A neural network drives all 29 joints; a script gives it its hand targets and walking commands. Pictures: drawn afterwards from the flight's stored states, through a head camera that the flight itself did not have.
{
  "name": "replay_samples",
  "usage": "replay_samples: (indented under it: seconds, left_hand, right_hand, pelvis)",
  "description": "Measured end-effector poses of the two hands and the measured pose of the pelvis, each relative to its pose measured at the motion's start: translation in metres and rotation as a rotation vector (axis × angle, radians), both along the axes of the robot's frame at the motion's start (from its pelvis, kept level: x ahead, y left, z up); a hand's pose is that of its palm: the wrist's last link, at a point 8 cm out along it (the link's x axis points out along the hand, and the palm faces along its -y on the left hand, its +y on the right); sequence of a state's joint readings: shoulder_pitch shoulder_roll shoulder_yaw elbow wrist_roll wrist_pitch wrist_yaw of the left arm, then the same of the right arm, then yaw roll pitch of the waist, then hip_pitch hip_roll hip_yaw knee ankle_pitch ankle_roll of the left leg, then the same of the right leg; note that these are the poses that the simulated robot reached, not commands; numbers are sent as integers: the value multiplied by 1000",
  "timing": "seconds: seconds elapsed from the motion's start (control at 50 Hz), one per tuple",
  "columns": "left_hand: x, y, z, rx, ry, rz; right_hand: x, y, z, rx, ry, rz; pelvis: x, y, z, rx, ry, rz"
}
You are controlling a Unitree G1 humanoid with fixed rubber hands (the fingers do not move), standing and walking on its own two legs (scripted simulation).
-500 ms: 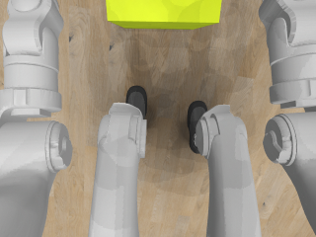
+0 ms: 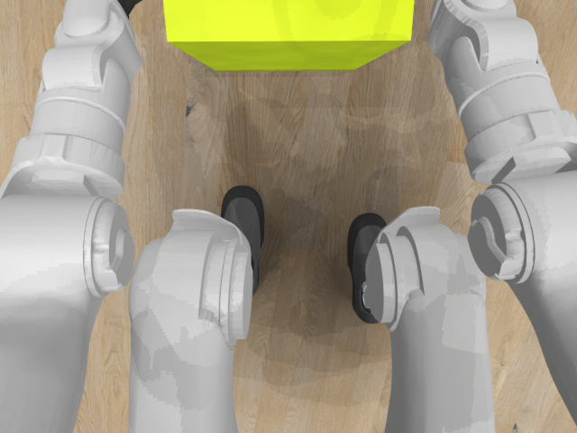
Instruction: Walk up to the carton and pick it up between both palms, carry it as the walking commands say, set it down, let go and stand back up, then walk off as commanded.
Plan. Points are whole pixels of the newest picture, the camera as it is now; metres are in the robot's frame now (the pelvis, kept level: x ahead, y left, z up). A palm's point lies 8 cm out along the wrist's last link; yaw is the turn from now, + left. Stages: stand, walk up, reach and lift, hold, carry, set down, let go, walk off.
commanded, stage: reach and lift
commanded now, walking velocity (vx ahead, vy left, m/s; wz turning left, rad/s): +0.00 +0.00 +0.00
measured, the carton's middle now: out of the picture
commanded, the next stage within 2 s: none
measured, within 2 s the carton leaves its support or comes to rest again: leaves its support in 1.62 s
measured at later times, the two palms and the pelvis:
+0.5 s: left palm (107, 5) +0.51 +0.24 -0.22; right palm out of the picture +0.57 -0.10 -0.20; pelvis +0.01 -0.01 -0.01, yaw -1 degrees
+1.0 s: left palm out of the picture +0.54 +0.21 -0.21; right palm out of the picture +0.56 -0.10 -0.20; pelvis +0.01 +0.00 -0.01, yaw -1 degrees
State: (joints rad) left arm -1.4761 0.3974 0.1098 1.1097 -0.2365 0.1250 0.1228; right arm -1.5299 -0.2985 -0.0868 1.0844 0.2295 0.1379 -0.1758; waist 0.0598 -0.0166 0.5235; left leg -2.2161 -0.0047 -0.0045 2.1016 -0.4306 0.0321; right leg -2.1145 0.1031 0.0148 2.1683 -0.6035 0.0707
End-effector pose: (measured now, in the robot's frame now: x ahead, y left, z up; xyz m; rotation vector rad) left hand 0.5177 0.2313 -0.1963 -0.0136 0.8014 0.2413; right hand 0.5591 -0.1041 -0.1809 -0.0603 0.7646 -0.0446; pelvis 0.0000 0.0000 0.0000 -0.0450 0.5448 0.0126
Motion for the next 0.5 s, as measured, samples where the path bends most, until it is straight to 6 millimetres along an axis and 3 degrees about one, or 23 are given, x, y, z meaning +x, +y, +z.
replay_samples:
  seconds: [0.08, 0.26, 0.5]
  left_hand:
    - [1, -2, -13, 22, 34, -16]
    - [12, 11, -12, 38, -26, 27]
    - [-3, 8, -19, 30, 8, 7]
  right_hand:
    - [1, -5, -13, 7, -6, -5]
    - [1, -7, -34, -2, -21, 44]
    - [6, 6, -21, 16, -33, 39]
  pelvis:
    - [3, 1, -8, 9, 8, -10]
    - [13, -4, -14, 27, 23, -18]
    - [11, -7, -9, 24, 23, -24]
